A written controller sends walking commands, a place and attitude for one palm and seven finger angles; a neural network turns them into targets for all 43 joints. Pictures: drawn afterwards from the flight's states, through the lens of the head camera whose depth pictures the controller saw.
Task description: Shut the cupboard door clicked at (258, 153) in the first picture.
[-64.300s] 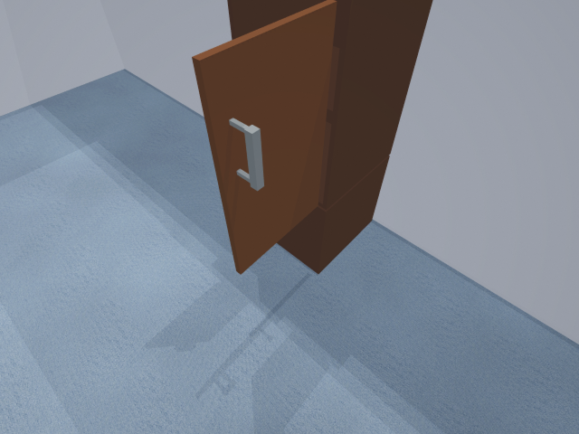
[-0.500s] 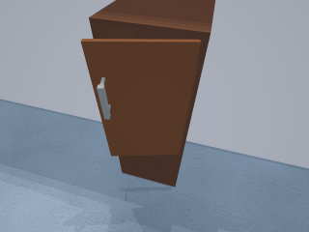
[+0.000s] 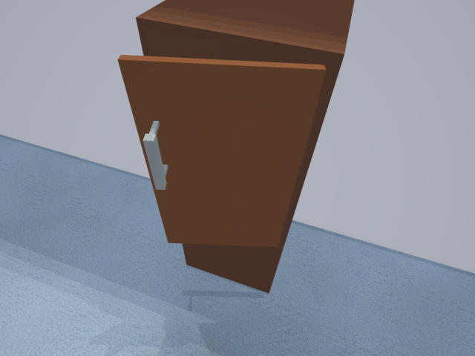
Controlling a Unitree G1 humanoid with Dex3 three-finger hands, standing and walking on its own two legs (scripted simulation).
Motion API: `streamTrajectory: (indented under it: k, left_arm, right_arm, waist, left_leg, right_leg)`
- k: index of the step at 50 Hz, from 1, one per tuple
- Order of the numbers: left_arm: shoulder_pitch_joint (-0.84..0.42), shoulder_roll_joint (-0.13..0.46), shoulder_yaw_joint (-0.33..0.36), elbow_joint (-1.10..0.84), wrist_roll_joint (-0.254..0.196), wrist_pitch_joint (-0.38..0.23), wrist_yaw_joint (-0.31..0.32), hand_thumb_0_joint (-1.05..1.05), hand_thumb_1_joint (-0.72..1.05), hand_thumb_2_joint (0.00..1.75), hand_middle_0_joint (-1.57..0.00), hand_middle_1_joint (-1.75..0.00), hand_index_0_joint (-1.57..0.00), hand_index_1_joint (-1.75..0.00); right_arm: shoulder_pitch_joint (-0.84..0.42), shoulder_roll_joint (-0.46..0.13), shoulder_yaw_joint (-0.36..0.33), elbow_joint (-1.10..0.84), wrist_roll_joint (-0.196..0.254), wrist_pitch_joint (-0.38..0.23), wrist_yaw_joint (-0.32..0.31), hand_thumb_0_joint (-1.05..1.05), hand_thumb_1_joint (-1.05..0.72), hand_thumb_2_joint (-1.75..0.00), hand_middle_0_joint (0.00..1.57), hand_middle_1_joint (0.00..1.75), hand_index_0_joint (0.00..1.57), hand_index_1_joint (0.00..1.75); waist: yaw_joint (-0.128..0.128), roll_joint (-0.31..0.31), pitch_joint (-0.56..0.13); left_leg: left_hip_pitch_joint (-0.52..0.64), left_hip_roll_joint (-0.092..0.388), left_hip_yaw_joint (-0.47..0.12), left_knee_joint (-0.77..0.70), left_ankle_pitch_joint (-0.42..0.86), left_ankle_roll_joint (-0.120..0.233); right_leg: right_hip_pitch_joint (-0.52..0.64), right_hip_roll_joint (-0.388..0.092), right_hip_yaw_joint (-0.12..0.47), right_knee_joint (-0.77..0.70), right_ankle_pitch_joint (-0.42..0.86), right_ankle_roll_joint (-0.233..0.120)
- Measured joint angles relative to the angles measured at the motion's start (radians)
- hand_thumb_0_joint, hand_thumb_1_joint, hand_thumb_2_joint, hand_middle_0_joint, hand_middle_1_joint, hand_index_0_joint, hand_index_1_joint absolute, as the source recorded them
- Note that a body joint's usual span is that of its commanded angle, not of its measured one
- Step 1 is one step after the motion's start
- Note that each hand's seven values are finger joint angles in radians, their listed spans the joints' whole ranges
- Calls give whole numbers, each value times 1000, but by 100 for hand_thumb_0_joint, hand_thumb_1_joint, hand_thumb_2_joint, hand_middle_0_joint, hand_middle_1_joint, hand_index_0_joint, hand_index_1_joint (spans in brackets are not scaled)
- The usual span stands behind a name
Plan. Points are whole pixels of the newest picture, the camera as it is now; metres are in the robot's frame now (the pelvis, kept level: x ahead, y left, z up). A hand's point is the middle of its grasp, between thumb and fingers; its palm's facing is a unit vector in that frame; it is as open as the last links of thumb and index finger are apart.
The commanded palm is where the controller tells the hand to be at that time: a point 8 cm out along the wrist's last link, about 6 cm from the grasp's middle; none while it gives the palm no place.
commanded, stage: come to a stop and stand still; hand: left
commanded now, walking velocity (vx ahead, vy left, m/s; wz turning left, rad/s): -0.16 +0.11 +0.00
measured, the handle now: (158, 156) +0.47 +0.20 +0.07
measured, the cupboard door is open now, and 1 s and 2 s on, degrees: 17 17 17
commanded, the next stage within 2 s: look again from close up in 1.44 s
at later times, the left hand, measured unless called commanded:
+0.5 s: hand out of the picture -0.01 +0.23 -0.16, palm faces -0.01 -0.96 -0.28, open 7.4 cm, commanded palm none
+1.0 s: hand out of the picture -0.02 +0.18 -0.16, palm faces -0.04 -0.98 -0.19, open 7.4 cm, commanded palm none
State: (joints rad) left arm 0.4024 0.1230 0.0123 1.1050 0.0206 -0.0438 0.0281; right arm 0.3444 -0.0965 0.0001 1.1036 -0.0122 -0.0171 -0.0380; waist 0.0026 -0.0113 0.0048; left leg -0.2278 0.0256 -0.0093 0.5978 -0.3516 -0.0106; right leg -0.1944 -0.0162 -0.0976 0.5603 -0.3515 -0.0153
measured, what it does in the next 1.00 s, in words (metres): stands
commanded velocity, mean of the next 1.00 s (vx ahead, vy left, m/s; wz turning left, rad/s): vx -0.01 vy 0.01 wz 0.00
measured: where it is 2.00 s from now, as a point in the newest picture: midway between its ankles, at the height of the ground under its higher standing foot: outside the picture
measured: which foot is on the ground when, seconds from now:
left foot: down 0.00-1.00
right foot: down 0.00-1.00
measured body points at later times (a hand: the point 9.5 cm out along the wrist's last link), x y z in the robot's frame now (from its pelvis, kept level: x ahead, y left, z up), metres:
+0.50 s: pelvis -0.04 +0.03 +0.00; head -0.05 +0.02 +0.45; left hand -0.01 +0.28 -0.14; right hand +0.02 -0.20 -0.15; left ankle -0.02 +0.13 -0.73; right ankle -0.03 -0.11 -0.73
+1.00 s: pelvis -0.03 +0.02 +0.01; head -0.02 +0.01 +0.46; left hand -0.02 +0.24 -0.15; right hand -0.04 -0.20 -0.16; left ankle -0.02 +0.13 -0.73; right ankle -0.03 -0.11 -0.73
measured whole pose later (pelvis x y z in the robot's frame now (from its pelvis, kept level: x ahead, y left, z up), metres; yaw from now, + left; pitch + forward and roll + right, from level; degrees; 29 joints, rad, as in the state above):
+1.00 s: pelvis -0.03 +0.02 +0.01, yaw -2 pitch -1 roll +1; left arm 0.28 0.15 -0.03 1.11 0.02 -0.01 0.02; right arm 0.30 -0.16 0.02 1.11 -0.01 -0.01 -0.02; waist 0.00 0.01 0.04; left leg -0.20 0.00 0.06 0.45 -0.24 0.01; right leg -0.22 -0.04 -0.03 0.49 -0.26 0.01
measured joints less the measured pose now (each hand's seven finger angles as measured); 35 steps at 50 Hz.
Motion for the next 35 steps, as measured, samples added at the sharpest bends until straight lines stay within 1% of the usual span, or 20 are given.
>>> streamTrajectory:
  k: [2,7,12,14,15,17,20,26,30,35]
  left_arm:
    - [-15,-9,-7,3,-4,2,6,1,91,90,-19,-30,-19,-30]
    - [-58,-24,-13,-22,-4,19,15,1,91,90,-20,-30,-20,-30]
    - [-92,5,-2,-37,-1,43,19,2,93,90,-20,-30,-20,-30]
    - [-100,13,-6,-45,0,33,28,2,92,90,-20,-30,-20,-30]
    - [-99,20,-8,-53,1,29,28,2,92,90,-20,-30,-20,-30]
    - [-103,36,-11,-62,2,33,24,2,92,90,-20,-30,-20,-30]
    - [-115,57,-14,-74,2,45,17,1,92,90,-20,-30,-20,-30]
    - [-120,89,-16,-97,5,53,3,1,91,90,-19,-30,-19,-30]
    - [-115,93,-19,-99,5,50,-3,1,91,90,-19,-30,-19,-30]
    - [-101,82,-28,-77,1,44,-8,1,91,90,-19,-30,-19,-30]
  right_arm:
    - [-20,-9,0,13,3,5,-7,2,-93,-90,20,30,20,30]
    - [-70,-38,-14,-4,13,15,-13,2,-94,-90,20,30,20,30]
    - [-120,-53,-24,-40,12,19,-9,1,-93,-90,20,30,20,29]
    - [-133,-67,-24,-67,14,25,1,1,-93,-90,20,30,20,29]
    - [-136,-72,-24,-85,13,26,6,1,-93,-90,20,30,20,29]
    - [-135,-75,-23,-115,9,22,15,1,-92,-90,20,30,20,29]
    - [-123,-80,-17,-142,6,17,19,0,-92,-90,20,30,20,29]
    - [-101,-96,-8,-152,-2,22,28,0,-94,-90,20,30,20,30]
    - [-82,-106,-1,-135,-5,24,33,0,-93,-90,20,30,20,30]
    - [-60,-106,7,-97,-3,22,36,0,-92,-90,20,30,20,30]
  waist:
    - [2,-3,6]
    - [16,-15,29]
    - [15,-20,48]
    - [14,1,48]
    - [10,6,44]
    - [4,11,39]
    - [3,30,24]
    - [4,44,-4]
    - [4,46,-8]
    - [3,43,-1]
  left_leg:
    - [19,-2,3,-29,2,-7]
    - [33,-15,25,-61,41,2]
    - [27,-21,40,-66,45,11]
    - [-3,-9,40,-31,44,13]
    - [-12,-8,42,-21,37,16]
    - [-19,-16,50,-12,39,26]
    - [-21,-24,55,-9,47,39]
    - [-14,-44,71,-64,88,51]
    - [-15,-52,74,-100,114,54]
    - [-10,-52,77,-127,127,50]
  right_leg:
    - [12,-5,-7,-12,2,3]
    - [12,-20,6,-16,26,11]
    - [-5,-28,20,-10,26,16]
    - [-15,-16,19,-18,45,18]
    - [-25,-15,21,-11,48,19]
    - [-37,-24,29,8,47,24]
    - [-39,-32,34,10,53,32]
    - [-50,-46,54,-15,79,32]
    - [-60,-49,65,-32,94,34]
    - [-61,-48,70,-49,107,39]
